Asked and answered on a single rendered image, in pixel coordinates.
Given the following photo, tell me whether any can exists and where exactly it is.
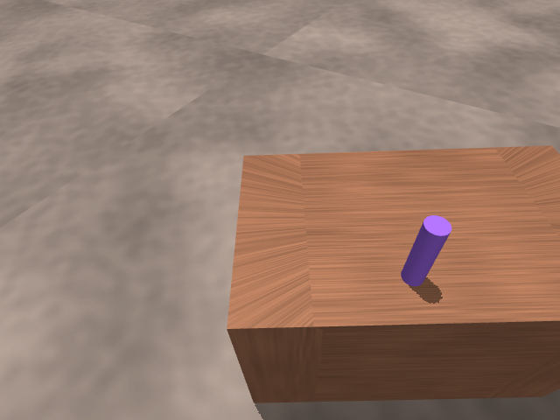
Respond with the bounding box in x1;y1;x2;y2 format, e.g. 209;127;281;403
401;215;452;286

